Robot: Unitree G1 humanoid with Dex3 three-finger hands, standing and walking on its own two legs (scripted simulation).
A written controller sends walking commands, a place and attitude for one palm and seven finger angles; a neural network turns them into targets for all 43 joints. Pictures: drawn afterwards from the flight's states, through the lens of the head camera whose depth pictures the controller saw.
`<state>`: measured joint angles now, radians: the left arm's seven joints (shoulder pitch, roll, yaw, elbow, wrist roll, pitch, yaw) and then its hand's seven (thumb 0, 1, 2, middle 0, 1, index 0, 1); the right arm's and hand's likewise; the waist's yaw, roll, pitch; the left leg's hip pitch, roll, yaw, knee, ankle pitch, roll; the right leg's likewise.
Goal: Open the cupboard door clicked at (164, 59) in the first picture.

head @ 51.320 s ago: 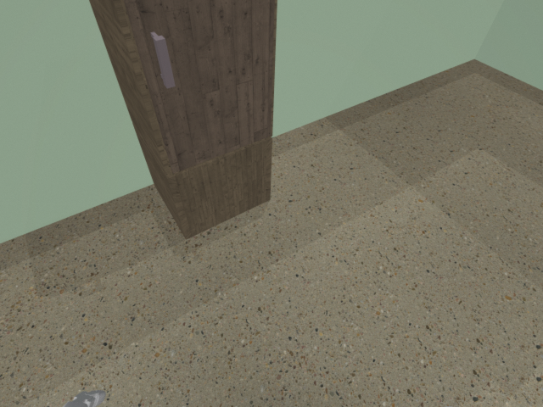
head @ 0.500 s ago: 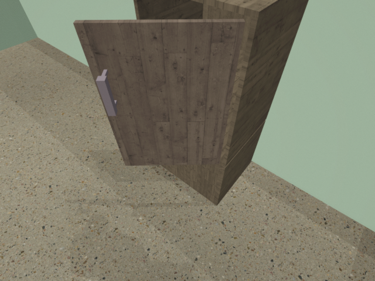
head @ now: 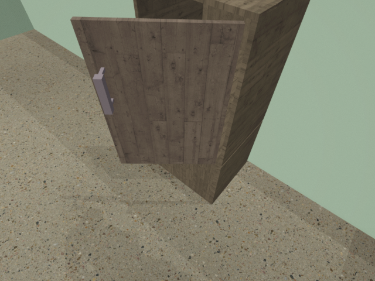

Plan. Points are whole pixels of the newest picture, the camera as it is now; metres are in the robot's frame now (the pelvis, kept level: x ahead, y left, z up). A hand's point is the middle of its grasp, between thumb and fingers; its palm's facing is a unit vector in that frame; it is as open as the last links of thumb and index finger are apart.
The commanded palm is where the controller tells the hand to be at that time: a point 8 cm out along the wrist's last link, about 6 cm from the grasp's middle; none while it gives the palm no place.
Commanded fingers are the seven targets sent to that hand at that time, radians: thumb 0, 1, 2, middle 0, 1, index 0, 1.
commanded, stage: look again from close up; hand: left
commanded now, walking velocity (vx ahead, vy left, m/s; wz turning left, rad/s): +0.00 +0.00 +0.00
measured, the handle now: (105, 91) +0.58 +0.27 +0.06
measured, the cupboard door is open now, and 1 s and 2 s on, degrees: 40 40 40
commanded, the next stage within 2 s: shuffle to correct the standing spot in 0.22 s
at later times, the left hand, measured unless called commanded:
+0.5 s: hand out of the picture +0.03 +0.19 -0.18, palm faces +0.06 -0.97 -0.23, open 7.4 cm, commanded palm none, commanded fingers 0.00 0.90 0.90 -0.20 -0.30 -0.20 -0.30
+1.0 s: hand out of the picture +0.07 +0.19 -0.18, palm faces +0.04 -0.97 -0.23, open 7.3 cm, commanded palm none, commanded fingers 0.00 0.90 0.90 -0.20 -0.30 -0.20 -0.30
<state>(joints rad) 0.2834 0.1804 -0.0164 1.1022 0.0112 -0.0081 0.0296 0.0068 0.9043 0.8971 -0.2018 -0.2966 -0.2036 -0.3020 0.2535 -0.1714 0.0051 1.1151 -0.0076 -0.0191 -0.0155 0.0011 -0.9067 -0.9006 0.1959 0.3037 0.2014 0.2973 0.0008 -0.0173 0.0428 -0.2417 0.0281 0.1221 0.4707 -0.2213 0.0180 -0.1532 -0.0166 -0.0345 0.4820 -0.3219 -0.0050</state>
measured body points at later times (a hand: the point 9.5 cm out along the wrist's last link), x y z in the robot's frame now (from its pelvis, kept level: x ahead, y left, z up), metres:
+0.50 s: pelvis +0.02 +0.00 -0.01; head +0.03 +0.00 +0.44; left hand +0.03 +0.24 -0.16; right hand +0.06 -0.25 -0.16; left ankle +0.02 +0.11 -0.74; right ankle -0.04 -0.11 -0.74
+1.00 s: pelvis +0.04 +0.01 -0.01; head +0.05 +0.01 +0.44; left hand +0.06 +0.24 -0.16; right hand +0.08 -0.23 -0.16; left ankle +0.03 +0.11 -0.74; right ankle +0.02 -0.11 -0.74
